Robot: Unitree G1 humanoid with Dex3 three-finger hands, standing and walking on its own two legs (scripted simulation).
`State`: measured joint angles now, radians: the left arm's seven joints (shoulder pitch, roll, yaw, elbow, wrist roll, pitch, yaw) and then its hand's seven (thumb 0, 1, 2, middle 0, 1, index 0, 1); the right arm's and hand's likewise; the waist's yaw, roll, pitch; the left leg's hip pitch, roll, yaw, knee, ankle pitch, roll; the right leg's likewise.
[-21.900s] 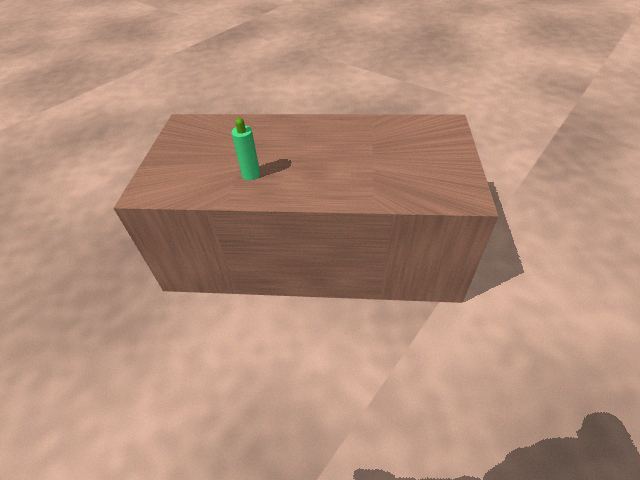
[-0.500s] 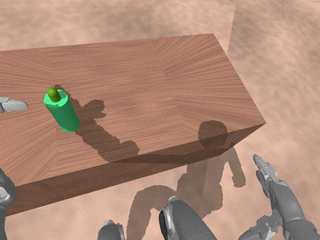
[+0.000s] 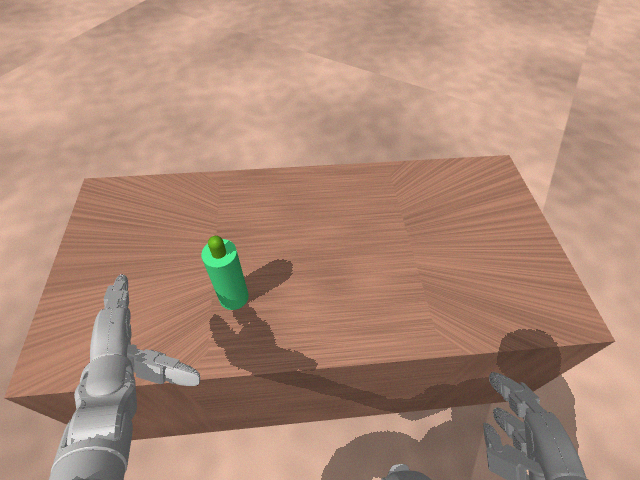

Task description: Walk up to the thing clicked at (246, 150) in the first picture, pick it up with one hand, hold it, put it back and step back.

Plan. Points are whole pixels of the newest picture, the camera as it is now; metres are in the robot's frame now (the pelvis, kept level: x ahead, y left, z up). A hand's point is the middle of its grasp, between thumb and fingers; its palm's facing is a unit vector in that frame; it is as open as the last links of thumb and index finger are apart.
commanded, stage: home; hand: left
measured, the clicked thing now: (225, 271) +0.51 +0.18 -0.17
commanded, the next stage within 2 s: none
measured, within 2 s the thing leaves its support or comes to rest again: neither
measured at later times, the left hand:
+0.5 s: hand out of the picture +0.15 +0.16 -0.06, palm faces +0.15 -0.96 -0.23, open 17.6 cm
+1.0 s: hand out of the picture +0.16 +0.17 -0.05, palm faces +0.15 -0.96 -0.23, open 17.6 cm
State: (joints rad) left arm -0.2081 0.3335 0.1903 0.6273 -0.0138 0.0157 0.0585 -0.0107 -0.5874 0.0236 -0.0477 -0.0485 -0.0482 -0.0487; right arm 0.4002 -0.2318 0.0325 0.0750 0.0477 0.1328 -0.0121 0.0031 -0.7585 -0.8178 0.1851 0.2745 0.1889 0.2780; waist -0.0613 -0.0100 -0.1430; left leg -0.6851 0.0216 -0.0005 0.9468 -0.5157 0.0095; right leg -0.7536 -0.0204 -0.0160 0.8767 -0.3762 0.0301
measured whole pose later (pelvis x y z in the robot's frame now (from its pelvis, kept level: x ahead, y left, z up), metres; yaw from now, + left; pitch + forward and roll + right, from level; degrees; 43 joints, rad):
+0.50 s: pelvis -0.01 -0.02 +0.00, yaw +2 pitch +9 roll +0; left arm 0.45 0.20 -0.02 0.13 -0.04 0.07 0.10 -0.01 -0.56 0.05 -0.05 -0.06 -0.05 -0.06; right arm 0.43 -0.20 0.00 0.10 0.04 0.09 -0.09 0.01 -0.90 -0.90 0.20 0.30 0.20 0.30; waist 0.02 -0.01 -0.11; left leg -0.57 0.00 -0.02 0.91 -0.50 -0.02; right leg -0.66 -0.04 -0.03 0.91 -0.41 0.00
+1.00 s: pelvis -0.01 -0.01 +0.00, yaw +1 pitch +9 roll +0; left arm 0.44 0.21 -0.02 0.09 -0.03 0.05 0.11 -0.01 -0.58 0.04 -0.05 -0.05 -0.05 -0.05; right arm 0.45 -0.19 0.00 0.09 0.04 0.06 -0.10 0.01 -0.90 -0.90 0.20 0.30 0.20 0.30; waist 0.02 -0.01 -0.12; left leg -0.60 0.00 0.00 0.94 -0.51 0.00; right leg -0.69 -0.04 -0.01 0.93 -0.40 0.02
